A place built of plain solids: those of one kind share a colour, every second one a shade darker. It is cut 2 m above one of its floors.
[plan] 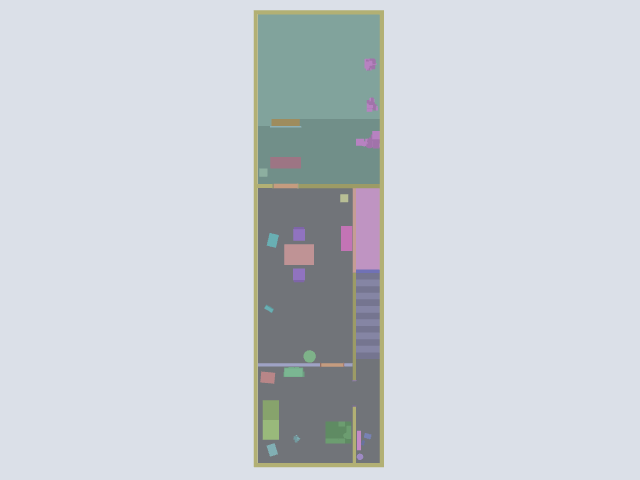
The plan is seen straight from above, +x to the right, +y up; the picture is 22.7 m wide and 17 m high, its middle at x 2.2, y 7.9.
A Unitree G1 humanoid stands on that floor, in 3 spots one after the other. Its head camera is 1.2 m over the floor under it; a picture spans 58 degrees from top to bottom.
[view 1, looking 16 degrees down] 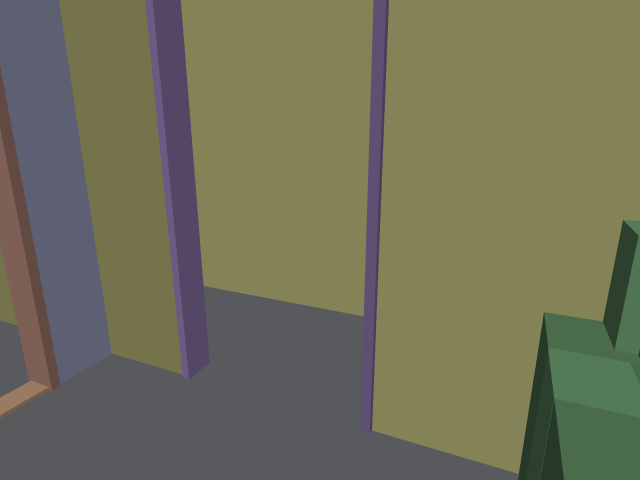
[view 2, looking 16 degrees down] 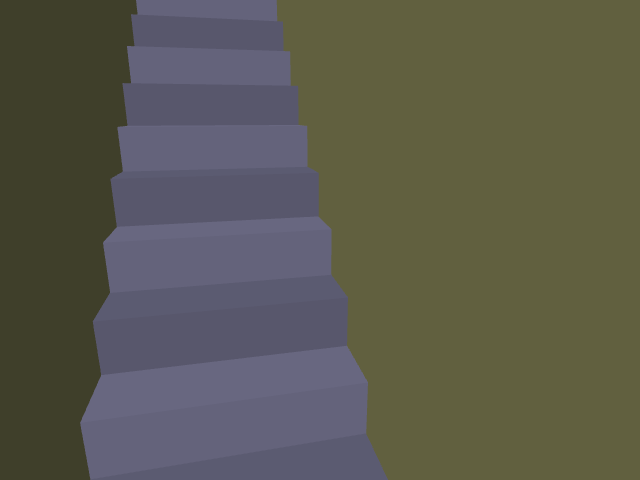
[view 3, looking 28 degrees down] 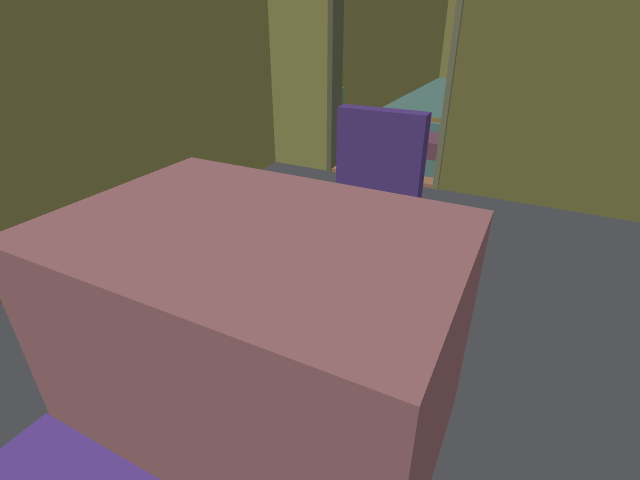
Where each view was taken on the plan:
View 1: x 1.96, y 1.60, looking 24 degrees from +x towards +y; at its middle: wall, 2.69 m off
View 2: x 3.90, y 2.79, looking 77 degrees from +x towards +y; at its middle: tread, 1.71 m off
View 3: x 2.05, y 6.59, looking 117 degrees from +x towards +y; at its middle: kitchen_table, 1.01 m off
